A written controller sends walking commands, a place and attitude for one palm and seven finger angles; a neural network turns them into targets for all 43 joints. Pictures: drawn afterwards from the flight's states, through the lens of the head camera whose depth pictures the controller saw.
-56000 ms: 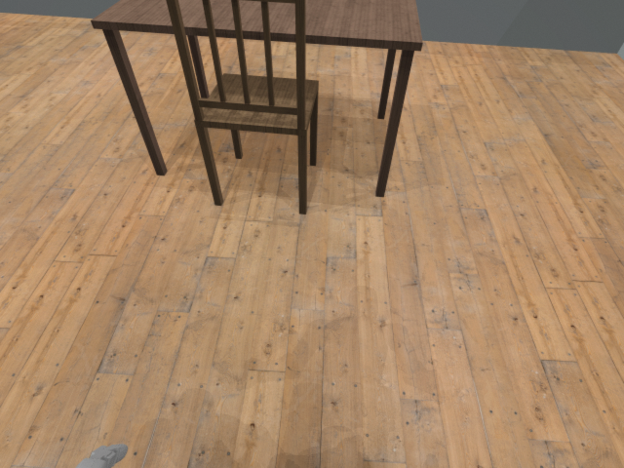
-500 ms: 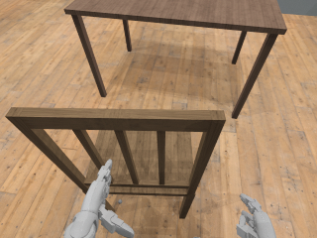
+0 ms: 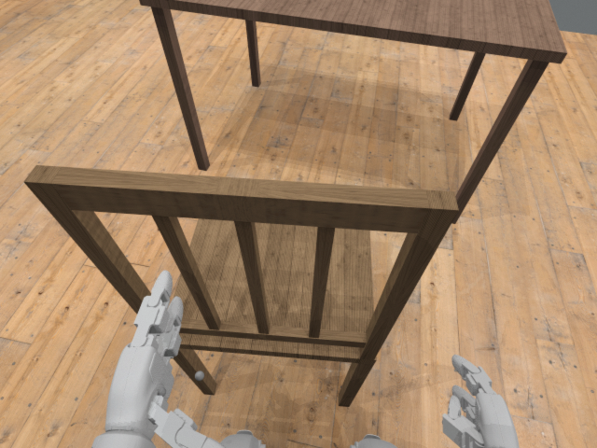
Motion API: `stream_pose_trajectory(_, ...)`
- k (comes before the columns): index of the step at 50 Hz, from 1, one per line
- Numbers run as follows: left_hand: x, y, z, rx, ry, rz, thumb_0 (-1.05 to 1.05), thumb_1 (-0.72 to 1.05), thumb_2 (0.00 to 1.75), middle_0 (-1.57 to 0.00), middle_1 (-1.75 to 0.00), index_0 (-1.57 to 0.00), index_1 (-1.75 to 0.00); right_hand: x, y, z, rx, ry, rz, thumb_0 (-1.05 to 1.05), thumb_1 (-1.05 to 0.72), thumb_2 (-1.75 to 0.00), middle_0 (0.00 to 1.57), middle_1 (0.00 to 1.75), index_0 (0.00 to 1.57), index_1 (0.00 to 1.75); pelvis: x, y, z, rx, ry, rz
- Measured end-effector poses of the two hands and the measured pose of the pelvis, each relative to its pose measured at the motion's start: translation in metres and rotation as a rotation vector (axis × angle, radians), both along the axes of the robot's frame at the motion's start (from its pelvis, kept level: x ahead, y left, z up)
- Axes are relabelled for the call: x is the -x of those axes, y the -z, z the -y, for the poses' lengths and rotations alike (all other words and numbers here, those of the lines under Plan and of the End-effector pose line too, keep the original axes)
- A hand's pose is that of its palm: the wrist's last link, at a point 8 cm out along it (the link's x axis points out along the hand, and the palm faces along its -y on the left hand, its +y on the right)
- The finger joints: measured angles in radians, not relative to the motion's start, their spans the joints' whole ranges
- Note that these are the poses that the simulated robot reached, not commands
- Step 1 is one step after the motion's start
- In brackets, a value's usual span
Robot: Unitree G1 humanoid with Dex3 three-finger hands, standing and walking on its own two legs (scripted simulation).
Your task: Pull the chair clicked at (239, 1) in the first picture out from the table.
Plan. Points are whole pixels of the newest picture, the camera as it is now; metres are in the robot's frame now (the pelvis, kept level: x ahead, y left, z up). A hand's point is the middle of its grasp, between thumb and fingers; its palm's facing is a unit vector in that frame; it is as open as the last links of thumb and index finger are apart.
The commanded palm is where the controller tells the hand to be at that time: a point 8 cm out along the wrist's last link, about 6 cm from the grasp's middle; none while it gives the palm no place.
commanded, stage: draw the hand back to the body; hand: left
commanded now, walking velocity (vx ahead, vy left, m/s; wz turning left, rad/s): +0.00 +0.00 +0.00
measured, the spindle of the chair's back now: (256, 286) +0.34 +0.08 +0.00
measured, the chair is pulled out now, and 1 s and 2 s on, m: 0.67 0.67 0.67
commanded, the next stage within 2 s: step back with the hand held close in 1.40 s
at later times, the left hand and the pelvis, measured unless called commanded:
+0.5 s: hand (121, 363) +0.19 +0.18 +0.12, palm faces +0.17 -0.95 -0.27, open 16.3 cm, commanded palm +0.16 +0.24 +0.15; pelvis +0.01 +0.00 +0.03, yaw -1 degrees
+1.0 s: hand (1, 276) +0.23 +0.25 +0.22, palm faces +0.43 -0.79 -0.43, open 9.7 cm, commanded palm +0.18 +0.30 +0.24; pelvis +0.03 +0.00 +0.06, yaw -2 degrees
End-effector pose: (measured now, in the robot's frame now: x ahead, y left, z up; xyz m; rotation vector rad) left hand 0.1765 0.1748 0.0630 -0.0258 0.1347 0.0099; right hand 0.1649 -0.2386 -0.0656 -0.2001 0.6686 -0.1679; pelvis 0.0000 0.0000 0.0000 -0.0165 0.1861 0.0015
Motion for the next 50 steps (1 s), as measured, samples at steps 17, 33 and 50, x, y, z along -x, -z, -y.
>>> stream_pose_trajectory(17,0.005,-0.064,-0.041,-0.123,0.009,0.162,-0.02,-0.52,0.21,-0.01,-0.01,-0.01,-0.01,-0.005,-0.001,-0.013,-0.068,0.035,0.021,0.01,-0.91,-0.90,0.20,0.30,0.20,0.30,-0.003,-0.008,-0.003,0.007,0.003,0.034)
stream_pose_trajectory(33,0.012,-0.110,-0.083,-0.429,-0.280,0.035,-0.01,-0.06,0.44,-0.07,-0.10,-0.08,-0.10,-0.025,-0.038,-0.016,-0.016,-0.013,0.011,0.01,-0.91,-0.90,0.20,0.30,0.20,0.30,-0.021,-0.046,-0.005,-0.002,0.008,0.185)
stream_pose_trajectory(50,-0.009,-0.175,-0.109,-0.547,-0.393,0.226,0.00,0.55,0.73,-0.16,-0.23,-0.17,-0.23,-0.041,-0.045,-0.014,-0.043,-0.035,-0.008,0.01,-0.91,-0.90,0.20,0.30,0.20,0.30,-0.034,-0.062,0.001,-0.005,0.031,0.237)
